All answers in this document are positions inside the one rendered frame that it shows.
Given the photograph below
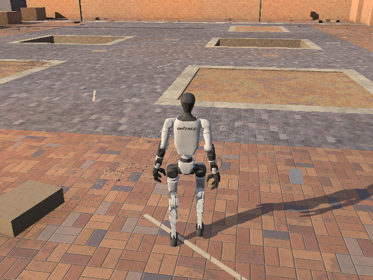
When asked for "robot right hand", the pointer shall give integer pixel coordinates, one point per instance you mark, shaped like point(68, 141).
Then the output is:
point(216, 179)

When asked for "humanoid robot torso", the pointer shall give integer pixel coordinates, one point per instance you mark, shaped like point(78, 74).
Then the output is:
point(186, 141)

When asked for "left robot thigh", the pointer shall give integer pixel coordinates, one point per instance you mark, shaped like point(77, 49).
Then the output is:
point(172, 179)

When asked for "left robot upper arm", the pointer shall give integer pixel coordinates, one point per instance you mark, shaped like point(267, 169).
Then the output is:
point(169, 122)

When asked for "left robot forearm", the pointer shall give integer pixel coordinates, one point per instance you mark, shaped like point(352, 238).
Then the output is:
point(159, 157)

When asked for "robot left hand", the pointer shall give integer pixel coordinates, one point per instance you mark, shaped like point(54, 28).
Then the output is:
point(156, 174)

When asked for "right robot forearm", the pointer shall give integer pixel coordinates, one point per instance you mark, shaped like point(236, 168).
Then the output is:
point(212, 161)

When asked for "right robot upper arm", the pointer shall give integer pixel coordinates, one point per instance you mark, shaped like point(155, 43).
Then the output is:
point(207, 133)

